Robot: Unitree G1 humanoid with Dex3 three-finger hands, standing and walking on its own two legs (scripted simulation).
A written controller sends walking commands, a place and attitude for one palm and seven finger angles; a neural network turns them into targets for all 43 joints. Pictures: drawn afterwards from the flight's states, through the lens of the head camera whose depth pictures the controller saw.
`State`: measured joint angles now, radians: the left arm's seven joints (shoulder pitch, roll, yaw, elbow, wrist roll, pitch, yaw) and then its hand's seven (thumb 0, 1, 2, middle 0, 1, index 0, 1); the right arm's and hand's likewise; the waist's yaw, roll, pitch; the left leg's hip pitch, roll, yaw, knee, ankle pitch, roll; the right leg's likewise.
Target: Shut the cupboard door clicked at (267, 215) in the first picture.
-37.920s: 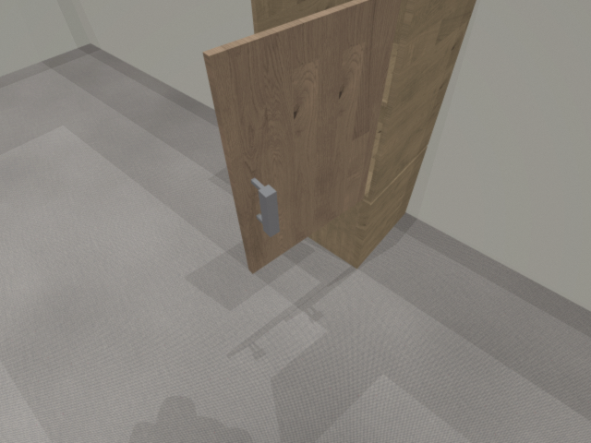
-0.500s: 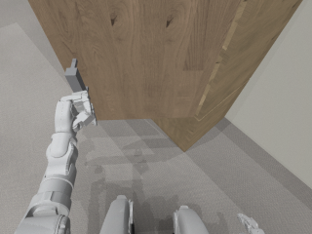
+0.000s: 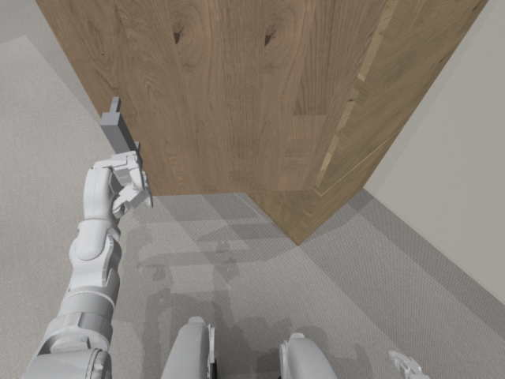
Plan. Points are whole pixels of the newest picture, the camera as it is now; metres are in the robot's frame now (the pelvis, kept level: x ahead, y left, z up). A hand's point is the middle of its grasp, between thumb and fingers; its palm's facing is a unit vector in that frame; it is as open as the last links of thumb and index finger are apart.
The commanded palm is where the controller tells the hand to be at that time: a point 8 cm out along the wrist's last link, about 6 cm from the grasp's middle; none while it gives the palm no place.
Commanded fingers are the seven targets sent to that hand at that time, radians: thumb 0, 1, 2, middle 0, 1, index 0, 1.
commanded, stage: push the door shut along its arc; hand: left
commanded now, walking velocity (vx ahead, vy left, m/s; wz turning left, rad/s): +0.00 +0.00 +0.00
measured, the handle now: (125, 135) +0.51 +0.23 +0.04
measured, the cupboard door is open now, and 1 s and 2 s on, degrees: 52 40 31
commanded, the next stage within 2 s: pull the fist back off the door in 1.64 s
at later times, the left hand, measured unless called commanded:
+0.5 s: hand (150, 161) +0.45 +0.18 +0.04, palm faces -0.05 -1.00 -0.05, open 3.1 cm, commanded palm +0.44 +0.22 +0.04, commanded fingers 0.00 0.90 0.90 -1.30 -1.50 -1.30 -1.50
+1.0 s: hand (166, 129) +0.52 +0.16 +0.04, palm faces -0.19 -0.98 -0.04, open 3.1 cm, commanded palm +0.52 +0.19 +0.04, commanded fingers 0.00 0.90 0.90 -1.30 -1.50 -1.30 -1.50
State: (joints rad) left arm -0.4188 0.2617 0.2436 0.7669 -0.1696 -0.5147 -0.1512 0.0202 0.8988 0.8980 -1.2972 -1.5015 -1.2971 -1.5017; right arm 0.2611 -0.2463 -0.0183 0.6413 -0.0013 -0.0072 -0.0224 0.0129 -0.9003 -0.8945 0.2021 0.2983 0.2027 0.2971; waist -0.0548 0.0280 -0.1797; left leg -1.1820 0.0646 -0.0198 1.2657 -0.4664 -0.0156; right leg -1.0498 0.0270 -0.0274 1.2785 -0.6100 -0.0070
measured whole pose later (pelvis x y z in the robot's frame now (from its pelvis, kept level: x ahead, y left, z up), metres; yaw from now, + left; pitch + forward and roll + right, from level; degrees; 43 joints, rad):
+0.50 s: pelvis -0.01 +0.00 -0.02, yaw +0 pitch +24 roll -3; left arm -0.71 0.39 0.29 1.04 -0.15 -0.50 -0.28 0.02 0.90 0.90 -1.31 -1.50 -1.30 -1.50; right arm 0.30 -0.25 0.00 0.67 0.01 0.01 -0.02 0.01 -0.90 -0.89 0.20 0.30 0.20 0.30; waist -0.09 0.04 -0.17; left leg -1.28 0.07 -0.04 1.33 -0.47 -0.01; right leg -1.14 0.03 -0.04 1.34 -0.61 -0.01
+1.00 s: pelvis -0.02 +0.01 -0.04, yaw -3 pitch +29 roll -5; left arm -1.01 0.55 0.33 1.20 -0.08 -0.38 -0.37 0.02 0.90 0.90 -1.30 -1.50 -1.30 -1.50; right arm 0.33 -0.26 0.03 0.66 0.00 -0.01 0.00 0.01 -0.90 -0.89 0.20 0.30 0.20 0.30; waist -0.19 0.06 -0.16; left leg -1.44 0.09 -0.05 1.42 -0.48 0.00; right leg -1.29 0.05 -0.04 1.39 -0.61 0.01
